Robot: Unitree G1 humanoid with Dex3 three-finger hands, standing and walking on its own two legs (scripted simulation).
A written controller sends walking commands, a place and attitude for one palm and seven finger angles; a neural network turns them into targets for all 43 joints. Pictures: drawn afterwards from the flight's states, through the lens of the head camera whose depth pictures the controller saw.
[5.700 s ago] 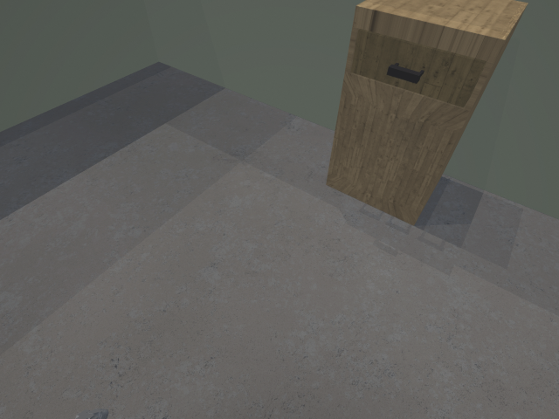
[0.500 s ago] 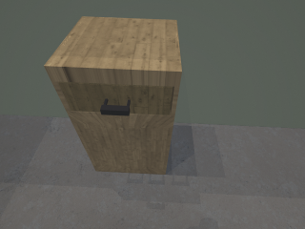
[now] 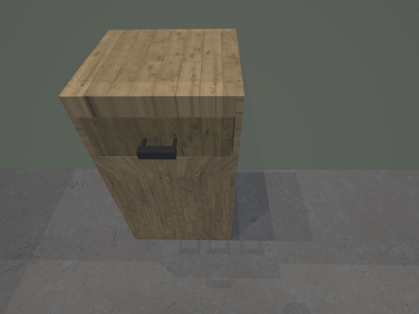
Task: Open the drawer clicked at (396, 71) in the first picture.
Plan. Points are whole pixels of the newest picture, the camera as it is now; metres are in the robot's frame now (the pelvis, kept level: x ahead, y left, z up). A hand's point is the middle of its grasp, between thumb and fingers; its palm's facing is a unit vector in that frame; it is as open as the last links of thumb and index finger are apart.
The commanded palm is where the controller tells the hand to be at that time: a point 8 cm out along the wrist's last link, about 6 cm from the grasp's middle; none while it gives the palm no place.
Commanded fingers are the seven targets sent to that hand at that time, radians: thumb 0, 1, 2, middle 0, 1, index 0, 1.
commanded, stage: look again from close up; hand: left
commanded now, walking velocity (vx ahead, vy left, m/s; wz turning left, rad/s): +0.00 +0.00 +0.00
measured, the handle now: (158, 146) +0.57 +0.19 -0.05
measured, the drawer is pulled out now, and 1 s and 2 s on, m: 0.00 0.00 0.00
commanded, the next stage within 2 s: shuffle to correct the standing spot in 0.24 s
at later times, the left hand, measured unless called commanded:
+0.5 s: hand out of the picture -0.01 +0.14 -0.17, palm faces +0.04 -0.98 -0.17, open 7.4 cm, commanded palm none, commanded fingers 0.00 0.90 0.90 -0.20 -0.30 -0.20 -0.30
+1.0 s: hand out of the picture +0.04 +0.15 -0.17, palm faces +0.03 -0.97 -0.25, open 7.3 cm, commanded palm none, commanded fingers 0.00 0.90 0.90 -0.20 -0.30 -0.20 -0.30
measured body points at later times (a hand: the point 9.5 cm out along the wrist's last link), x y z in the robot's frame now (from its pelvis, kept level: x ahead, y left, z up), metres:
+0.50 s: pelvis +0.00 -0.03 +0.00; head +0.01 -0.04 +0.45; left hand -0.01 +0.19 -0.16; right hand -0.02 -0.24 -0.17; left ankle -0.04 +0.11 -0.73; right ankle +0.01 -0.14 -0.73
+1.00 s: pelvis +0.01 -0.03 +0.00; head +0.04 -0.04 +0.45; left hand +0.04 +0.20 -0.15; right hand +0.02 -0.25 -0.17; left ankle -0.03 +0.10 -0.73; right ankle +0.01 -0.14 -0.73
